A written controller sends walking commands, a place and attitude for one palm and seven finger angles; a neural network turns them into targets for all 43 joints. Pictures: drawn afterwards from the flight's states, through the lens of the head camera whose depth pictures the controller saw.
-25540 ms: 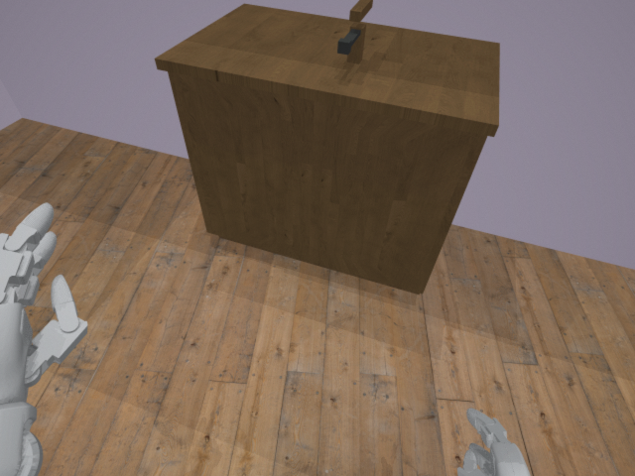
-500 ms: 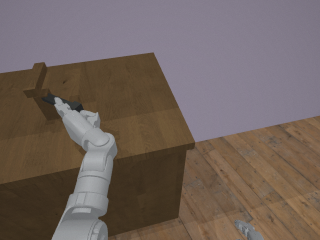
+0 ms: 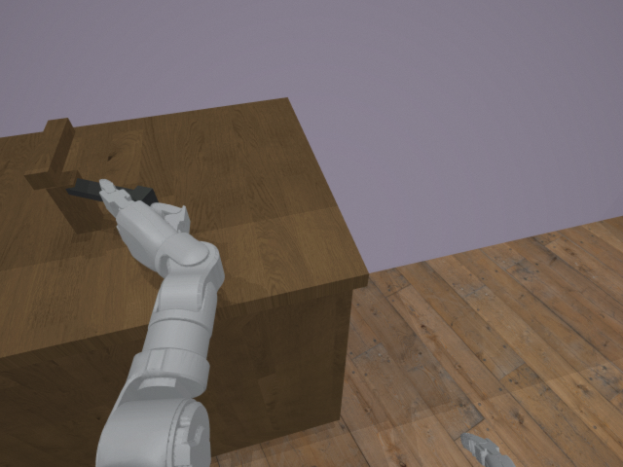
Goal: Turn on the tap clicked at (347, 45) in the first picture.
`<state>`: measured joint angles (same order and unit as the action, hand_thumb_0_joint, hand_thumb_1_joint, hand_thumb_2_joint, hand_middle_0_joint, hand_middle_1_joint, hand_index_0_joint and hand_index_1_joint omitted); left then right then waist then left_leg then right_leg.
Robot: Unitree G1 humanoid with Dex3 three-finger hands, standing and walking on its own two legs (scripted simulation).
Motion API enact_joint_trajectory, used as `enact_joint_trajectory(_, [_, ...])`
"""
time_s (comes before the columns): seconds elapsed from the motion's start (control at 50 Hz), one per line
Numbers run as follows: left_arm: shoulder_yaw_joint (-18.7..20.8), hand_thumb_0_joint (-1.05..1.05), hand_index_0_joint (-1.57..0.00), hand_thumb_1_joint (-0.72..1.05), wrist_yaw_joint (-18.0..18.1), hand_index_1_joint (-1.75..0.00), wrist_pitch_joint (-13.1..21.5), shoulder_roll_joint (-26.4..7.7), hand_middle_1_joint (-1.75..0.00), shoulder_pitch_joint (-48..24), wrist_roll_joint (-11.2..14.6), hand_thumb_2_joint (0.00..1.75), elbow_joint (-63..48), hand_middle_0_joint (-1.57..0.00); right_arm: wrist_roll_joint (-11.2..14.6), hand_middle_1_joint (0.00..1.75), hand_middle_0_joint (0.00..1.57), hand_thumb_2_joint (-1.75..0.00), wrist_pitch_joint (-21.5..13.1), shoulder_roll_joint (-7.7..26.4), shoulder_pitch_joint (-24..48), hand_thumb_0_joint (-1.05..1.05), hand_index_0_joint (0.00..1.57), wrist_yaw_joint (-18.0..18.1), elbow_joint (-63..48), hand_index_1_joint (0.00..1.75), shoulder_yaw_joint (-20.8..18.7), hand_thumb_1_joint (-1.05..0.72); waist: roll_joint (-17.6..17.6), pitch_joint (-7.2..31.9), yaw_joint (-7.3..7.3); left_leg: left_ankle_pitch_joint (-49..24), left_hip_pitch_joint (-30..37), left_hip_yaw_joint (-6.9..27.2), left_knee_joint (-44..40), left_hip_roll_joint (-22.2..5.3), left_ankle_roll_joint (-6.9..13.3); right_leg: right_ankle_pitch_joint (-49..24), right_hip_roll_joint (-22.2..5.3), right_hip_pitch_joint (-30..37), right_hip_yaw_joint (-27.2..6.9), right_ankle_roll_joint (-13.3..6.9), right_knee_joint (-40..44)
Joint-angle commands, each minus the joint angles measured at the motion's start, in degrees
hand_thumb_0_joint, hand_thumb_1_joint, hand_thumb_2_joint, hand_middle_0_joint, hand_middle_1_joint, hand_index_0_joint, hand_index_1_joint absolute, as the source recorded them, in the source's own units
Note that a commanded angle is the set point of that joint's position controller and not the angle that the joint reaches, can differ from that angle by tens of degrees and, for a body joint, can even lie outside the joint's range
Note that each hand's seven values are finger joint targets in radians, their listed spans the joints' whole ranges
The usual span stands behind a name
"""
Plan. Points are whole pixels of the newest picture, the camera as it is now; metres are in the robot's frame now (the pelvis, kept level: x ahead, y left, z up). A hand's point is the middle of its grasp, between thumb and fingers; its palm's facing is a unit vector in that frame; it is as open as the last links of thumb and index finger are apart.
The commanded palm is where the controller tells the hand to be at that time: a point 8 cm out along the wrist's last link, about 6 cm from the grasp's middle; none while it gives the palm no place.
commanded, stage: push the lever round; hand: left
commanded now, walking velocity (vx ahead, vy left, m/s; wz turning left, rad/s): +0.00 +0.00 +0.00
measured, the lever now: (142, 200) +0.43 +0.25 +0.14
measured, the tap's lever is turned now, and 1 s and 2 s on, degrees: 58 62 63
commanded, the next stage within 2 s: lift the hand up off the lever in 0.02 s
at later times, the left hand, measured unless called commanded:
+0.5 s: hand (185, 205) +0.42 +0.19 +0.13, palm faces +0.79 -0.61 -0.08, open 8.3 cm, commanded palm +0.37 +0.22 +0.13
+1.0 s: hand (172, 205) +0.40 +0.20 +0.15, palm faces +0.79 -0.62 -0.05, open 8.1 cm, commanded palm +0.35 +0.22 +0.15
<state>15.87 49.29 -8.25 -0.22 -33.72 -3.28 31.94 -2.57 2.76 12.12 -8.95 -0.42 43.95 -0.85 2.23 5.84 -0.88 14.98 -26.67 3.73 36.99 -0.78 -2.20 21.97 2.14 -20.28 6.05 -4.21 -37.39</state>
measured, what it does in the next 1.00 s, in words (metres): stands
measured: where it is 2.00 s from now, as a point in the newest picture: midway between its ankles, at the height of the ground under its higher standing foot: outside the picture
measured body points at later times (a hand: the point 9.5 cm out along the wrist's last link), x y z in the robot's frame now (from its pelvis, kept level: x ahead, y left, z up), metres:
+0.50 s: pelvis +0.00 +0.01 +0.00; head +0.00 -0.01 +0.45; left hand +0.38 +0.22 +0.14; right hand +0.11 -0.24 -0.13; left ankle +0.04 +0.15 -0.72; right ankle -0.03 -0.07 -0.72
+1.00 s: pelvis +0.01 +0.01 +0.01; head -0.01 -0.01 +0.46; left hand +0.36 +0.23 +0.16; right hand +0.17 -0.22 -0.11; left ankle +0.04 +0.15 -0.72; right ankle -0.03 -0.07 -0.72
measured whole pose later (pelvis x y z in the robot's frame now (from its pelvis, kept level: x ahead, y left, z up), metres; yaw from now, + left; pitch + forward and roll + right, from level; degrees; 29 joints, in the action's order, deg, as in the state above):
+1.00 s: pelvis +0.01 +0.01 +0.01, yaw -1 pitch +2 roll +0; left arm 14.6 48.2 -14.6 0.9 -30.6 -1.9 22.7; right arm -2.6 1.7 11.7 -7.7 -0.8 43.8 -1.0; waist 2.5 4.9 0.4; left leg 14.8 -21.8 2.7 34.4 -0.8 -1.8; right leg 21.1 2.1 -15.5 5.0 -3.7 -34.2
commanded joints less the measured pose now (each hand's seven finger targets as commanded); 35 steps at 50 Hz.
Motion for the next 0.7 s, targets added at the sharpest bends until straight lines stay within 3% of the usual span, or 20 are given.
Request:
enact_joint_trajectory(0.0, [0.59,0.00,-0.15,0.90,0.30,-0.15,3.19,-9.83,-0.15,-23.91,-2.17,0.90,-9.65,-0.15,-0.07,0.30,0.20,-0.90,-2.09,6.18,3.99,0.00,0.20,0.14,-7.66,0.30,-2.16,-0.90,-4.85,14.73,-0.44,-10.78,6.91,-3.09,-0.92,1.92,3.27,-24.14,-4.11,4.05,-3.87,4.46,7.23])
enact_joint_trajectory(0.04, [3.34,0.00,-0.15,0.90,0.43,-0.15,3.10,-12.79,-0.15,-22.49,-2.52,0.90,-8.22,-0.15,-0.11,0.30,0.20,-0.90,-1.72,6.72,3.41,0.00,0.20,0.16,-7.22,0.30,-2.52,-0.90,-5.38,14.77,0.03,-10.79,6.38,-2.93,-0.93,1.82,3.29,-23.56,-3.73,4.21,-3.75,4.24,7.18])
enact_joint_trajectory(0.06, [1.36,0.00,-0.15,0.90,0.42,-0.15,3.16,-10.46,-0.15,-23.80,-2.35,0.90,-8.36,-0.15,-0.04,0.30,0.20,-0.90,-1.81,6.50,3.52,0.00,0.20,-0.02,-7.81,0.30,-2.26,-0.90,-6.07,14.41,-0.64,-10.49,6.12,-3.13,-1.02,1.93,3.41,-23.49,-3.96,3.81,-3.74,4.50,7.18])
enact_joint_trajectory(0.12, [2.40,0.00,-0.15,0.90,0.60,-0.15,3.43,-11.65,-0.15,-25.50,-2.25,0.90,-7.38,-0.15,0.01,0.30,0.20,-0.90,-2.04,6.56,3.51,0.00,0.20,0.03,-7.73,0.30,-2.34,-0.90,-6.39,14.02,-0.87,-8.55,5.31,-3.25,-0.87,1.88,3.51,-21.14,-4.00,3.14,-4.20,4.79,7.93])
enact_joint_trajectory(0.14, [4.10,0.00,-0.15,0.90,0.71,-0.15,3.48,-13.80,-0.15,-25.40,-2.50,0.90,-7.02,-0.15,-0.07,0.30,0.20,-0.90,-1.96,6.85,3.29,0.00,0.20,0.22,-7.06,0.30,-2.53,-0.90,-5.76,13.50,-0.50,-7.83,5.34,-3.16,-1.23,1.88,3.53,-18.79,-3.53,2.74,-4.10,4.36,8.29])
enact_joint_trajectory(0.16, [2.14,0.00,-0.15,0.90,0.66,-0.15,3.57,-11.58,-0.15,-26.35,-2.39,0.90,-7.53,-0.15,0.02,0.30,0.20,-0.90,-2.12,6.52,3.36,0.00,0.20,0.04,-7.70,0.30,-2.28,-0.90,-5.01,13.84,-0.75,-7.79,5.58,-3.26,-1.49,1.97,3.54,-18.06,-3.57,2.67,-3.98,4.26,8.14])
enact_joint_trajectory(0.24, [4.55,0.00,-0.15,0.90,0.92,-0.15,3.71,-14.22,-0.15,-25.61,-2.65,0.90,-7.38,-0.15,-0.26,0.30,0.20,-0.90,-2.16,6.83,2.73,0.00,0.20,0.10,-7.13,0.30,-2.70,-0.90,-4.79,15.02,-0.15,-8.16,6.00,-3.27,-1.57,1.85,3.54,-17.23,-2.90,3.09,-3.63,3.90,7.98])
enact_joint_trajectory(0.26, [2.20,0.00,-0.15,0.90,0.81,-0.15,3.54,-11.66,-0.15,-26.36,-2.56,0.90,-7.24,-0.15,-0.20,0.30,0.20,-0.90,-2.30,6.62,3.01,0.00,0.20,-0.05,-7.69,0.30,-2.43,-0.90,-5.02,14.38,-0.82,-7.95,6.00,-3.44,-1.72,1.84,3.64,-16.91,-3.07,2.58,-3.62,4.03,8.09])
enact_joint_trajectory(0.3, [2.23,0.00,-0.15,0.90,1.02,-0.15,3.71,-11.87,-0.15,-28.15,-2.74,0.90,-8.25,-0.15,-0.27,0.30,0.20,-0.90,-2.54,6.70,2.78,0.00,0.20,-0.17,-7.49,0.30,-2.56,-0.90,-4.23,14.80,-0.97,-8.60,6.97,-3.48,-1.53,1.57,3.65,-17.16,-2.90,2.34,-3.52,3.86,8.01])
enact_joint_trajectory(0.34, [3.56,0.00,-0.15,0.90,1.26,-0.15,3.46,-13.13,-0.15,-26.30,-2.85,0.90,-9.01,-0.15,-0.50,0.30,0.20,-0.90,-2.52,6.84,2.39,0.00,0.20,-0.20,-7.15,0.30,-2.88,-0.90,-3.76,15.95,-0.14,-9.86,7.63,-3.34,-1.65,1.63,3.53,-17.95,-2.41,3.13,-3.17,3.46,7.57])
enact_joint_trajectory(0.36, [1.76,0.00,-0.15,0.90,1.16,-0.15,3.41,-11.03,-0.15,-26.27,-2.63,0.90,-9.98,-0.15,-0.45,0.30,0.20,-0.90,-2.66,6.59,2.60,0.00,0.20,-0.40,-7.77,0.30,-2.74,-0.90,-3.31,16.23,-0.46,-10.55,8.12,-3.57,-1.62,1.59,3.55,-18.68,-2.51,3.09,-3.03,3.52,7.35])
enact_joint_trajectory(0.4, [1.38,0.00,-0.15,0.90,1.14,-0.15,3.03,-10.65,-0.15,-26.33,-2.56,0.90,-10.13,-0.15,-0.45,0.30,0.20,-0.90,-2.78,6.59,2.60,0.00,0.20,-0.54,-7.73,0.30,-2.80,-0.90,-4.45,15.66,-0.54,-10.53,7.94,-3.55,-1.55,1.47,3.50,-18.76,-2.44,3.04,-2.91,3.61,7.45])
enact_joint_trajectory(0.44, [3.43,0.00,-0.15,0.90,1.20,-0.15,2.89,-13.04,-0.15,-25.76,-2.64,0.90,-11.04,-0.15,-0.49,0.30,0.20,-0.90,-2.68,6.78,2.72,0.00,0.20,-0.36,-7.29,0.30,-3.01,-0.90,-3.66,15.82,0.01,-11.05,8.65,-3.48,-1.83,1.41,3.50,-18.44,-2.14,3.45,-2.89,3.30,7.59])
enact_joint_trajectory(0.46, [1.41,0.00,-0.15,0.90,1.08,-0.15,2.79,-10.85,-0.15,-26.42,-2.41,0.90,-12.06,-0.15,-0.45,0.30,0.20,-0.90,-2.84,6.56,2.83,0.00,0.20,-0.50,-7.80,0.30,-2.76,-0.90,-3.58,15.94,-0.26,-11.44,8.79,-3.52,-1.95,1.46,3.51,-19.12,-2.32,3.51,-2.83,3.37,7.43])
enact_joint_trajectory(0.52, [0.96,0.00,-0.15,0.90,1.11,-0.15,2.24,-10.39,-0.15,-25.62,-2.50,0.90,-13.12,-0.15,-0.62,0.30,0.20,-0.90,-3.06,6.43,3.16,0.00,0.20,-0.63,-7.78,0.30,-2.81,-0.90,-4.03,16.06,-0.21,-12.57,9.59,-3.75,-1.70,1.32,3.43,-21.10,-2.34,4.03,-2.67,3.52,7.45])
enact_joint_trajectory(0.54, [3.15,0.00,-0.15,0.90,1.13,-0.15,2.25,-12.98,-0.15,-25.35,-2.53,0.90,-13.95,-0.15,-0.57,0.30,0.20,-0.90,-2.84,6.64,3.06,0.00,0.20,-0.46,-7.38,0.30,-2.99,-0.90,-3.19,16.51,0.44,-12.81,9.86,-3.52,-2.00,1.35,3.30,-20.23,-2.04,4.35,-2.62,3.14,7.31])
enact_joint_trajectory(0.56, [1.33,0.00,-0.15,0.90,1.01,-0.15,2.14,-10.93,-0.15,-25.21,-2.40,0.90,-15.25,-0.15,-0.51,0.30,0.20,-0.90,-2.94,6.34,3.42,0.00,0.20,-0.58,-8.01,0.30,-2.82,-0.90,-3.23,17.09,0.26,-13.60,10.37,-3.72,-2.08,1.34,3.38,-21.32,-2.22,4.90,-2.67,3.24,7.26])
enact_joint_trajectory(0.62, [0.40,0.00,-0.15,0.90,0.84,-0.15,1.33,-10.37,-0.15,-24.98,-2.42,0.90,-17.00,-0.15,-0.47,0.30,0.20,-0.90,-3.07,6.19,4.05,0.00,0.20,-0.69,-8.11,0.30,-2.76,-0.90,-2.90,16.61,0.31,-14.29,10.84,-3.76,-1.92,1.18,3.20,-22.55,-2.34,5.08,-2.62,3.26,7.28])
enact_joint_trajectory(0.64, [1.67,0.00,-0.15,0.90,0.88,-0.15,1.22,-11.69,-0.15,-24.34,-2.50,0.90,-17.25,-0.15,-0.58,0.30,0.20,-0.90,-2.99,6.32,3.82,0.00,0.20,-0.55,-7.70,0.30,-2.89,-0.90,-3.45,16.57,0.74,-14.63,11.32,-3.40,-2.34,1.22,3.18,-21.73,-1.92,5.27,-2.35,2.97,7.33])
enact_joint_trajectory(0.68, [-0.37,0.00,-0.15,0.90,0.60,-0.15,0.99,-9.56,-0.15,-23.59,-2.25,0.90,-19.38,-0.15,-0.42,0.30,0.20,-0.90,-3.18,5.94,4.81,0.00,0.20,-0.66,-8.36,0.30,-2.81,-0.90,-2.75,16.59,0.61,-15.30,12.08,-3.74,-2.17,1.08,3.16,-22.71,-2.17,5.41,-2.44,3.06,7.46])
